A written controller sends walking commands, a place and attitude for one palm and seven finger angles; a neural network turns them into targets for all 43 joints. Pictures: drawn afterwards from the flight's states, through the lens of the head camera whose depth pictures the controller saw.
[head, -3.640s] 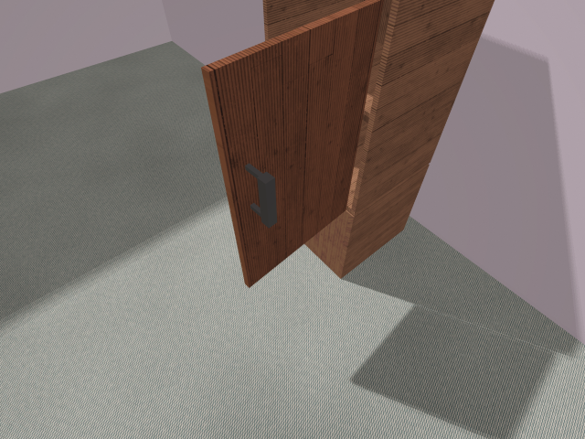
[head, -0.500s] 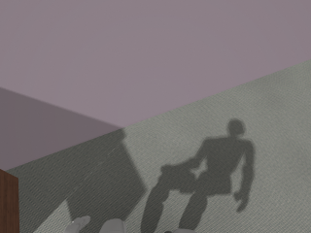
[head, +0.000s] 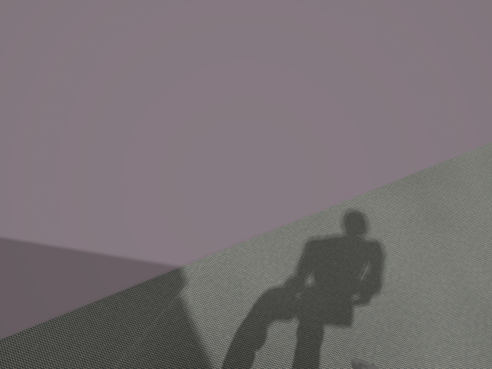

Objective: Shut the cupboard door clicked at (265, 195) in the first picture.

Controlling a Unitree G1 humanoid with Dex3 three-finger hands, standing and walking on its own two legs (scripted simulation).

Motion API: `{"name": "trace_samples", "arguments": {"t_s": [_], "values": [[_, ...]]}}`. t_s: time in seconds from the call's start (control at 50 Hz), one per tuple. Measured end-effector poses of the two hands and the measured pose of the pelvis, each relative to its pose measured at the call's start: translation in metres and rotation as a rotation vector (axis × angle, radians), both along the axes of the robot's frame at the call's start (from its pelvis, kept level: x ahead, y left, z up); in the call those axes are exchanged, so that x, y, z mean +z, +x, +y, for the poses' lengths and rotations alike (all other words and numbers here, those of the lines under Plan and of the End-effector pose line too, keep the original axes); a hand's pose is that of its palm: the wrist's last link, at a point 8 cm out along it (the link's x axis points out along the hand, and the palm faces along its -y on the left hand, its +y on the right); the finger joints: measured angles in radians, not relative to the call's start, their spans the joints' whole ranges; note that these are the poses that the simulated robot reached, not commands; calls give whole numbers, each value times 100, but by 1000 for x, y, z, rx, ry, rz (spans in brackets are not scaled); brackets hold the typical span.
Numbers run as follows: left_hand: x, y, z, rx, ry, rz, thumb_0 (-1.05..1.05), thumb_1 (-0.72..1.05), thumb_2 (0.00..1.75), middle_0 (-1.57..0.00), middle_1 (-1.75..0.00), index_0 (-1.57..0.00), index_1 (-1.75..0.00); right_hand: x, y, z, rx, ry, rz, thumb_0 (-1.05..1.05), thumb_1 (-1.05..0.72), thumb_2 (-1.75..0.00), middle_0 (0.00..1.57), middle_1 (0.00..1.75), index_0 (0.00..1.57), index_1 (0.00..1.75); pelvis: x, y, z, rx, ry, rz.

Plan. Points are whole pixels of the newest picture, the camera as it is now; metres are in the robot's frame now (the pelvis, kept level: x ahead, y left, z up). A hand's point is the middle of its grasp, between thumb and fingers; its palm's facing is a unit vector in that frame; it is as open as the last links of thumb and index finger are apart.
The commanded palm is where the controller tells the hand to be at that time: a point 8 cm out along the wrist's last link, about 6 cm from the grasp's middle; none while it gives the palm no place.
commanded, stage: walk to a spot facing it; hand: left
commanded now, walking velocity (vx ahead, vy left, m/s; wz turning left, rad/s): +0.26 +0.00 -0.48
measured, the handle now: out of the picture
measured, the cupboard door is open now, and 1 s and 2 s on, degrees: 94 94 94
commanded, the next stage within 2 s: turn to face it in 0.08 s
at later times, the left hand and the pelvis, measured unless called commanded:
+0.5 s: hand (208, 275) +0.32 +0.11 -0.16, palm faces -0.03 -0.99 -0.15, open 7.4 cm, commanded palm none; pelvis +0.19 -0.06 +0.01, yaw +2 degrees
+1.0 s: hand (181, 284) +0.29 +0.16 -0.15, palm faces +0.32 -0.89 -0.32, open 7.4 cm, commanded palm none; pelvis +0.26 -0.09 +0.00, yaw +19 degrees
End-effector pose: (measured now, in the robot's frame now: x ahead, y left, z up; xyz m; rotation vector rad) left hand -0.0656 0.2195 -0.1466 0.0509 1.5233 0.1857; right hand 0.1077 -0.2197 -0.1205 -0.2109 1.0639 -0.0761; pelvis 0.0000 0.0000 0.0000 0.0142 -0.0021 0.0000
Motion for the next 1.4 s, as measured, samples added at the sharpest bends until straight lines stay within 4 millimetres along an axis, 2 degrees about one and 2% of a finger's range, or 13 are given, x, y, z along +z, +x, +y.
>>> {"name": "trace_samples", "arguments": {"t_s": [0.14, 0.24, 0.32, 0.4, 0.52, 0.62, 0.7, 0.8, 0.88, 1.02, 1.1, 1.26, 1.4], "values": [[20, 162, 8, -103, 24, -217, 1, 92, 90, -20, -30, -19, -30, -1, -55, -28, -142, -33, 282, -1, -94, -90, 21, 30, 20, 30, 14, 58, -5, -45, -9, 11], [24, 273, -4, -243, 64, -296, 1, 92, 90, -20, -30, -19, -29, -10, -72, -48, -259, -16, 404, 0, -93, -90, 21, 30, 20, 30, 6, 106, -26, -98, -1, 14], [17, 342, -24, -292, 102, -394, 1, 92, 90, -20, -30, -19, -29, -26, -65, -60, -301, 12, 490, 0, -92, -90, 20, 30, 20, 30, -10, 143, -48, -77, 7, 13], [23, 370, -45, -259, 79, -427, 1, 92, 90, -20, -30, -19, -30, -20, -23, -64, -277, 20, 495, 0, -91, -90, 20, 30, 20, 30, -1, 168, -55, -25, -13, 13], [16, 374, -63, -152, 6, -407, 0, 91, 90, -20, -30, -20, -30, -6, 75, -60, -172, 12, 360, 0, -91, -90, 20, 30, 20, 30, 9, 198, -56, 45, -11, 22], [-6, 372, -42, -36, -3, -402, -1, 93, 90, -20, -30, -20, -30, -11, 155, -54, -55, -40, 235, 0, -92, -90, 20, 30, 20, 30, -7, 221, -41, 108, -45, 15], [-11, 360, -20, 7, 38, -324, -1, 92, 90, -20, -30, -20, -30, -6, 199, -52, -5, -70, 164, 0, -92, -90, 20, 30, 20, 30, -8, 232, -38, 143, -34, 27], [10, 350, -1, 80, 109, -303, 1, 92, 90, -20, -30, -19, -30, 4, 232, -57, 85, -86, 160, 0, -91, -90, 21, 30, 20, 30, 4, 241, -46, 203, -42, 41], [25, 343, 0, 120, 164, -304, 1, 92, 90, -20, -30, -19, -30, 3, 253, -70, 138, -83, 172, 0, -91, -90, 21, 30, 20, 30, 9, 248, -58, 251, -46, 39], [35, 326, -27, 177, 256, -315, 1, 91, 90, -20, -30, -19, -30, -18, 297, -105, 204, -62, 181, 0, -90, -90, 21, 30, 20, 30, -2, 261, -95, 341, -5, 27], [41, 303, -53, 235, 241, -265, 1, 91, 90, -20, -30, -19, -30, -13, 326, -109, 258, -62, 175, 0, -91, -90, 20, 30, 20, 30, 6, 267, -102, 402, 9, 20], [26, 264, -95, 372, 158, -210, 1, 91, 90, -20, -30, -20, -30, 3, 377, -74, 420, -67, 134, 0, -91, -90, 20, 30, 20, 30, 11, 273, -108, 514, 27, 29], [-3, 223, -94, 511, 136, -157, 1, 91, 90, -20, -30, -20, -30, 1, 405, -23, 576, -80, 37, 0, -91, -90, 20, 30, 20, 30, -7, 269, -100, 616, 6, 18]]}}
